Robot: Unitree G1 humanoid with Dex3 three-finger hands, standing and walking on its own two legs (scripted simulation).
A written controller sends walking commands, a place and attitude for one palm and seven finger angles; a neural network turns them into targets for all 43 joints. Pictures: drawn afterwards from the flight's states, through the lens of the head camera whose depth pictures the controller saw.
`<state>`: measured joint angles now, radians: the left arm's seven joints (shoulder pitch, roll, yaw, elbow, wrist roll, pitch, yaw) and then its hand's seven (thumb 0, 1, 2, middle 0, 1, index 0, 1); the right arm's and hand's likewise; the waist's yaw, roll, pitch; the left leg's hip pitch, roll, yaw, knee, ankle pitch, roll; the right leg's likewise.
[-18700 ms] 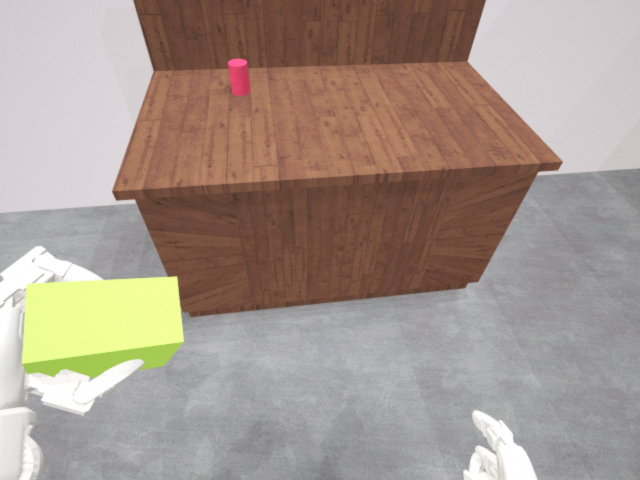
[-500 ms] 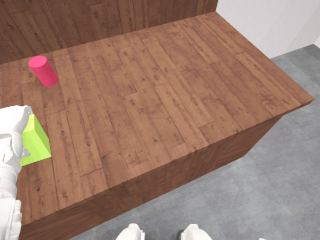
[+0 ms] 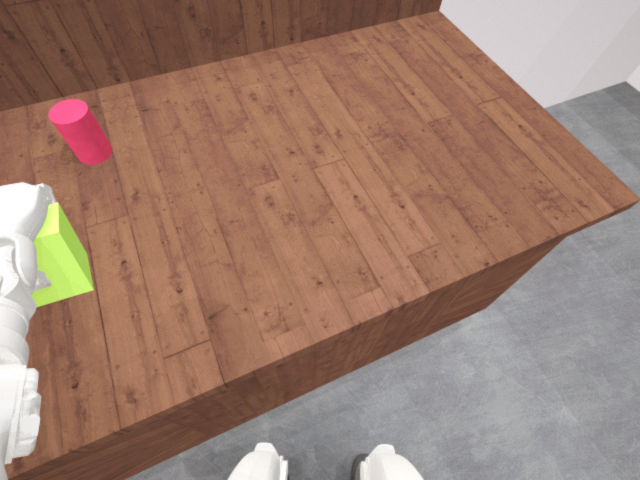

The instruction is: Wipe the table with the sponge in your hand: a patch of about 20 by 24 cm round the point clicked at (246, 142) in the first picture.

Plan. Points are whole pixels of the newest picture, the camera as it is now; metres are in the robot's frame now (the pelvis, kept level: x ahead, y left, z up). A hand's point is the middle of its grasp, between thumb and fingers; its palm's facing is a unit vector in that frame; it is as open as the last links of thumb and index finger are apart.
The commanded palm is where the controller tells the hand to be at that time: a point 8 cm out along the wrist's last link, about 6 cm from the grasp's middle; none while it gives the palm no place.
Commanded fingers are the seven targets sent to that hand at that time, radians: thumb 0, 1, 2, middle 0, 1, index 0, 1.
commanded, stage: slide across to the middle lane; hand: left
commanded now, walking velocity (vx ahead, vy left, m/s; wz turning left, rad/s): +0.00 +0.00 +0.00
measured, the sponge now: (38, 268) +0.37 +0.40 -0.02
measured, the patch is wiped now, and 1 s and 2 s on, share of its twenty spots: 0.50 0.55 0.70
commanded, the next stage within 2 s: wipe back along the middle lane in 0.78 s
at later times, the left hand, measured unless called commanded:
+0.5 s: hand (38, 222) +0.42 +0.39 +0.02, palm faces -0.18 +0.04 -0.98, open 10.1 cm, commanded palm +0.42 +0.34 +0.07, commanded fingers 0.00 0.10 1.30 -1.20 -1.60 -1.20 -1.60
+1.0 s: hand (91, 209) +0.44 +0.33 +0.02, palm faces -0.14 +0.01 -0.99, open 10.1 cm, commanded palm +0.42 +0.29 +0.06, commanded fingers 0.00 0.10 1.30 -1.20 -1.60 -1.20 -1.60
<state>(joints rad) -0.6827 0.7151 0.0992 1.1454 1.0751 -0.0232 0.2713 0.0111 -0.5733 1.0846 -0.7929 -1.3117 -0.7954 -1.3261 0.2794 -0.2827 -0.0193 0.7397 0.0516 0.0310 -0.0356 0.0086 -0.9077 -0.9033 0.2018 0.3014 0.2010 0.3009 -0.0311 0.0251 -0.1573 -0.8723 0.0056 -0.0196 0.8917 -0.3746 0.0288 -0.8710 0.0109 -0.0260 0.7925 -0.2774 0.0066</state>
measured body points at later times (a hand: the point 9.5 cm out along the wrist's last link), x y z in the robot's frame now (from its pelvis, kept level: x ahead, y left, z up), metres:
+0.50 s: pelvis +0.02 +0.01 +0.01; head +0.12 +0.02 +0.45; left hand +0.42 +0.38 +0.08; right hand +0.08 -0.27 -0.11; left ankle +0.02 +0.10 -0.69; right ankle +0.05 -0.13 -0.69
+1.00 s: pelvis +0.05 +0.01 +0.03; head +0.13 +0.01 +0.47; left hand +0.44 +0.32 +0.07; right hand +0.13 -0.25 -0.11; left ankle +0.02 +0.10 -0.69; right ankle +0.05 -0.13 -0.69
